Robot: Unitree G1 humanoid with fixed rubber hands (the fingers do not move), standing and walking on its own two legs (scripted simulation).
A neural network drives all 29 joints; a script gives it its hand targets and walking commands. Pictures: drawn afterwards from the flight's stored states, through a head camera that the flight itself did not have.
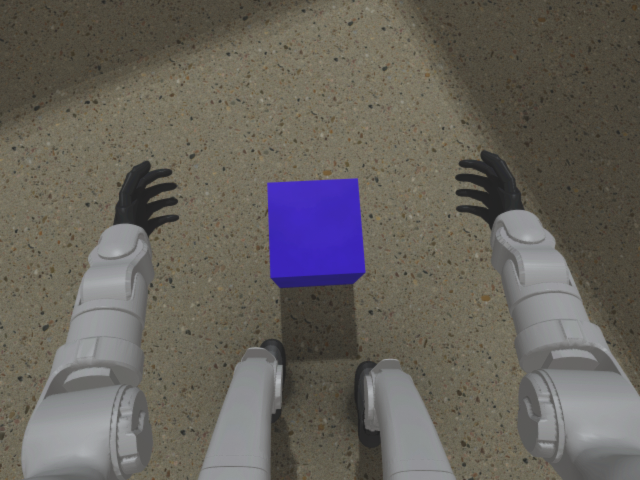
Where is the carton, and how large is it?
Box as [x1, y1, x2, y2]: [267, 178, 365, 287]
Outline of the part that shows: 357,178 267,183 270,277 279,287 353,283 365,272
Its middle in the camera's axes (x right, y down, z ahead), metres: -0.01 -0.01 +0.96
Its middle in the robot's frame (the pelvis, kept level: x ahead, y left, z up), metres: +0.49 +0.03 -0.56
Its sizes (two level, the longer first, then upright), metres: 0.210 0.200 0.250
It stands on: the floor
